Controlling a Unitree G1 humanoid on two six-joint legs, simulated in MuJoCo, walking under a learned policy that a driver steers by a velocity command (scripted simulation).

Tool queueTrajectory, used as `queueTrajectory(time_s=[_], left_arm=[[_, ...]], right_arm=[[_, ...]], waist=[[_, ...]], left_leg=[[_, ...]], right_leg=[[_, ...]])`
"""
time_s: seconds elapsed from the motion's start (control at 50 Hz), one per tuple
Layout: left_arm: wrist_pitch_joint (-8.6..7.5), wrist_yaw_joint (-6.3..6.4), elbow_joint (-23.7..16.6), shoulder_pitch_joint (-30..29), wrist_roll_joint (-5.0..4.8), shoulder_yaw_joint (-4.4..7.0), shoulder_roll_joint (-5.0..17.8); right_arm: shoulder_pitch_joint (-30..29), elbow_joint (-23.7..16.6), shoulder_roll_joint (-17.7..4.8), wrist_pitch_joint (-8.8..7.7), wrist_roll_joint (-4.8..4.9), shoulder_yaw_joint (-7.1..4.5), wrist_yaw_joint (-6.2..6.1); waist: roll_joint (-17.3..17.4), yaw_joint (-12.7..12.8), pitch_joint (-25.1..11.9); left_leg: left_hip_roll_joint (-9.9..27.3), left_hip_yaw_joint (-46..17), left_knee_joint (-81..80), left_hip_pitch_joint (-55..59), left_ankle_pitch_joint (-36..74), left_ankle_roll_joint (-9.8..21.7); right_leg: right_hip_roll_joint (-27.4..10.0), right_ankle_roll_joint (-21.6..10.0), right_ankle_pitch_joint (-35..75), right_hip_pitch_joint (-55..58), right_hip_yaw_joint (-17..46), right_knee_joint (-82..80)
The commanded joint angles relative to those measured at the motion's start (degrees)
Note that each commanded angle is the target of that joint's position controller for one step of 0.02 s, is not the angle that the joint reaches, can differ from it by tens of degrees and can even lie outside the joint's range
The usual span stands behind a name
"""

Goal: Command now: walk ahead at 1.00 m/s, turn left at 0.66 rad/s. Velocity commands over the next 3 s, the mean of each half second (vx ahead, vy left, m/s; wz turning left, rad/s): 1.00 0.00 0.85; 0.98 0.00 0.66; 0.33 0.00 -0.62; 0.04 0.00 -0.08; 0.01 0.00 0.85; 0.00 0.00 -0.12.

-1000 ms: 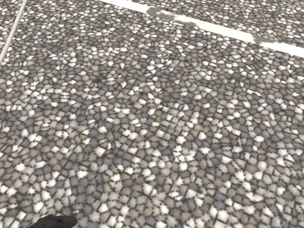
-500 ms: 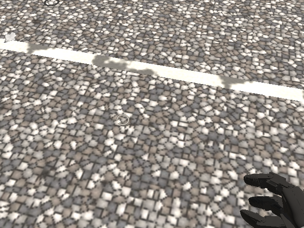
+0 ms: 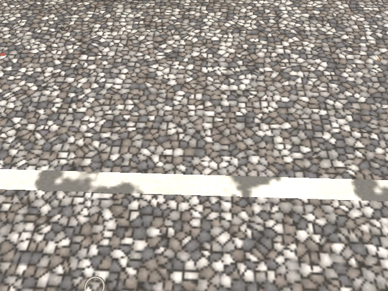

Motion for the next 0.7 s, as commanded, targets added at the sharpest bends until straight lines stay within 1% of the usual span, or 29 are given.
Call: queueTrajectory(time_s=[0.02,0.04,0.06,0.08,0.1,0.14,0.18,0.2,0.22,0.24,0.26,0.28,0.3,0.32,0.34,0.36,0.38,0.4,0.42,0.44,0.46,0.48,0.5,0.54,0.58,0.64,0.66,0.68,0.7], left_arm=[[-1.08,0.71,1.1,9.8,-1.12,3.14,7.1],[-1.73,0.46,2.2,10.5,-1.68,2.85,5.5],[-2.35,0.29,3.3,11.0,-2.38,2.80,5.1],[-2.80,0.18,4.2,11.7,-2.71,2.81,4.7],[-3.15,0.14,4.8,12.0,-2.76,2.71,4.2],[-3.62,0.28,5.5,10.7,-2.57,2.71,4.0],[-3.71,0.76,6.0,10.0,-2.50,3.06,5.7],[-3.75,1.03,6.2,10.6,-2.53,3.24,7.0],[-3.81,1.15,6.5,11.9,-2.64,3.56,9.0],[-3.36,1.49,6.7,12.8,-2.63,3.98,10.7],[-2.52,1.90,6.4,12.8,-2.46,4.55,12.6],[-1.33,2.27,5.6,11.3,-2.01,5.16,14.6],[-0.15,2.48,4.5,8.9,-1.72,5.58,15.8],[0.35,1.97,4.3,8.6,-1.29,5.53,15.2],[-0.10,0.72,3.0,7.5,-0.82,3.57,7.0],[-1.23,0.55,-4.3,13.0,-2.21,2.76,6.8],[-2.77,0.76,-4.7,8.1,-1.40,2.35,9.3],[-3.41,0.81,-4.4,5.9,-1.61,2.17,9.8],[-3.17,0.99,-4.4,4.3,-0.97,1.82,8.9],[-2.12,1.05,-4.1,4.9,0.04,1.49,8.4],[-0.64,0.98,-3.7,5.6,0.66,1.32,8.2],[0.51,0.85,-4.0,5.4,0.76,1.18,7.6],[1.13,0.65,-5.0,3.3,0.72,0.94,7.0],[1.21,-0.03,-8.5,-4.8,0.00,0.10,5.2],[0.98,-0.59,-10.1,-9.5,-1.09,-0.53,3.7],[0.63,-0.57,-11.3,-12.4,-2.03,-0.28,4.8],[0.49,-0.44,-11.6,-12.7,-2.13,-0.08,5.5],[0.34,-0.22,-11.3,-11.2,-2.10,0.28,6.4],[0.22,0.26,-10.2,-7.4,-2.15,1.07,8.2]], right_arm=[[-3.6,-5.5,-4.2,0.80,-1.01,-1.09,0.81],[-5.0,-5.7,-3.2,1.76,-1.21,-1.05,1.12],[-7.7,-7.0,-2.1,2.51,-1.35,-0.95,1.49],[-10.7,-8.2,-1.6,2.95,-1.57,-0.84,1.90],[-13.9,-9.8,-1.2,3.07,-1.77,-0.61,2.36],[-18.6,-12.3,-0.7,2.85,-1.53,-0.01,3.27],[-22.7,-13.9,-1.2,2.64,-1.26,0.51,4.33],[-23.3,-13.9,-1.0,2.65,-1.05,0.70,4.69],[-24.0,-14.6,-1.2,2.50,-1.30,0.84,4.79],[-22.7,-14.1,-2.6,2.51,-1.33,0.52,4.54],[-19.0,-12.9,-4.4,2.52,-1.29,-0.04,4.05],[-11.4,-10.9,-6.7,2.49,-1.06,-1.02,3.49],[0.0,-7.7,-9.4,2.52,-1.19,-2.43,2.80],[8.7,-4.5,-12.2,2.83,-1.15,-4.22,1.40],[3.0,-4.7,-16.0,3.74,0.16,-5.57,0.12],[-1.0,-8.2,-22.7,4.35,-1.80,-6.60,0.20],[-1.3,-9.8,-19.8,4.42,-1.51,-6.61,-0.35],[-2.4,-8.4,-16.2,3.89,-1.32,-5.82,-0.93],[-3.8,-7.5,-14.1,3.03,-1.07,-5.19,-1.12],[-5.6,-8.0,-13.2,1.98,-0.94,-4.69,-1.44],[-6.7,-7.9,-11.6,1.19,-0.72,-3.98,-1.47],[-6.7,-7.9,-10.9,0.48,-0.45,-3.64,-1.23],[-6.5,-8.0,-11.0,-0.18,-0.29,-3.63,-0.95],[-6.2,-8.2,-11.3,-0.77,-0.35,-3.83,-0.71],[-5.1,-8.1,-11.6,-0.90,-0.18,-4.30,-0.24],[-2.2,-7.2,-12.5,-0.92,0.31,-4.92,0.04],[-2.1,-7.2,-12.7,-0.79,0.22,-5.07,-0.19],[-2.8,-7.3,-13.0,-0.66,0.17,-5.21,-0.53],[-3.6,-7.5,-14.1,-0.63,0.00,-5.46,-0.74]], waist=[[-7.1,5.3,-0.9],[-6.2,4.7,0.8],[-6.0,4.1,2.5],[-5.6,4.0,3.8],[-5.6,3.9,4.7],[-5.7,2.7,6.0],[-3.3,2.5,7.4],[-2.3,2.6,6.6],[-2.8,2.1,7.0],[-3.6,1.0,5.2],[-5.1,-1.3,2.3],[-6.1,-5.5,-2.4],[-6.0,-11.0,-7.9],[-2.2,-13.4,-11.5],[13.0,-7.4,-4.6],[18.2,-0.6,-16.9],[5.3,-3.0,-16.0],[-1.5,-0.7,-6.2],[-5.3,2.2,-1.7],[-5.8,4.4,0.2],[-6.3,6.3,1.6],[-5.7,7.1,2.2],[-5.4,6.9,3.2],[-3.9,5.0,5.8],[-1.8,2.5,5.3],[0.8,-0.4,2.7],[1.3,-0.4,2.4],[1.5,0.6,1.5],[1.8,2.4,-1.2]], left_leg=[[4.9,-1.5,4.8,-23.1,3.6,-0.2],[5.8,-1.4,4.1,-23.3,3.5,-0.5],[6.3,-1.1,3.2,-25.5,3.9,-0.7],[6.8,-0.4,2.6,-27.9,5.8,-0.8],[6.8,0.5,0.8,-29.2,8.6,-0.7],[6.3,2.6,-6.5,-27.8,15.3,-0.1],[4.5,7.0,-18.1,-21.9,20.9,1.4],[2.5,9.7,-21.6,-18.2,23.1,2.5],[1.0,11.6,-24.6,-15.3,23.2,3.5],[-1.5,13.3,-25.7,-12.5,21.8,4.5],[-3.6,14.2,-26.0,-8.2,19.1,5.4],[-5.7,13.9,-25.6,0.0,15.6,6.3],[-7.0,11.7,-26.2,12.3,12.2,8.0],[-7.4,7.4,-29.2,25.7,7.9,9.4],[-0.2,-6.0,-32.7,27.9,8.3,11.4],[11.7,-39.1,-44.2,43.8,2.2,24.2],[13.7,-46.5,-53.8,41.1,-7.9,22.8],[12.5,-43.1,-56.2,30.5,-7.3,19.8],[9.9,-37.6,-56.1,21.1,-1.8,17.6],[7.3,-32.4,-55.5,13.9,4.5,16.7],[5.2,-28.4,-56.1,7.3,8.3,16.3],[3.5,-25.7,-56.9,3.0,9.5,16.2],[1.9,-23.4,-58.0,-0.4,10.5,15.9],[-1.0,-20.5,-60.3,-5.3,12.8,14.6],[-3.1,-18.7,-59.8,-4.7,18.3,11.7],[-1.4,-20.5,-57.3,2.9,28.5,9.2],[-0.8,-21.2,-55.7,5.5,30.5,8.4],[-0.7,-21.7,-53.1,7.4,33.7,7.2],[-0.7,-22.1,-48.1,9.4,41.4,5.8]], right_leg=[[-16.3,-5.9,-1.7,19.2,19.1,-22.6],[-15.5,-5.3,2.3,17.6,15.2,-23.8],[-15.5,-5.0,5.7,17.4,11.9,-25.4],[-15.2,-4.7,10.0,17.7,8.5,-26.5],[-14.4,-4.4,15.0,17.6,4.6,-27.3],[-11.5,-3.2,20.8,15.9,-3.2,-28.7],[-9.6,-2.2,25.9,14.6,-9.4,-31.1],[-9.1,-1.4,33.8,15.6,-11.9,-30.9],[-10.5,-1.1,46.8,17.2,-12.6,-28.1],[-11.1,-0.6,59.6,21.0,-12.7,-24.2],[-11.7,-0.4,68.9,23.9,-12.6,-18.3],[-12.6,-0.7,74.7,24.5,-12.0,-8.0],[-13.4,-1.4,74.9,21.1,-10.7,7.3],[-10.5,-0.7,56.5,12.3,-10.2,27.1],[1.4,1.3,-5.7,-5.3,-9.0,50.8],[5.3,3.3,-14.7,-24.9,3.2,64.2],[1.6,2.4,-9.5,-28.8,9.2,60.5],[-1.0,2.1,-6.1,-28.0,9.4,53.4],[-3.3,2.4,-5.5,-24.0,9.3,47.1],[-4.5,3.1,-6.1,-19.8,9.5,43.5],[-5.4,4.1,-6.8,-16.0,9.2,40.2],[-6.2,5.0,-8.1,-14.0,8.7,36.0],[-6.6,5.6,-7.6,-12.7,7.5,30.9],[-6.2,6.3,1.8,-10.7,5.2,19.9],[-4.2,5.7,14.4,-7.0,4.1,9.3],[-1.5,4.3,21.1,-3.4,4.2,0.7],[-0.9,3.9,20.4,-2.3,4.8,-2.1],[0.0,3.5,18.9,1.0,5.3,-5.1],[1.6,3.0,15.3,6.3,5.5,-6.0]])
Next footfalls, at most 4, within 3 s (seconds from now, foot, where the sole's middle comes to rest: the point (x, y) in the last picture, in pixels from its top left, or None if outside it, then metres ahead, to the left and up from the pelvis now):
0.32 left None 0.49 0.12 -0.76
0.76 right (145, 182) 0.94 0.17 -0.76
1.14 left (47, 170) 1.04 0.58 -0.76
1.56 right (97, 129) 1.25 0.39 -0.76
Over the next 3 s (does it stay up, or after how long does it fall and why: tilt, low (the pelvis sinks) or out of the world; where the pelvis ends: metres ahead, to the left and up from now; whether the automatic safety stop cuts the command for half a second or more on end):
stays up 1.16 0.51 0.02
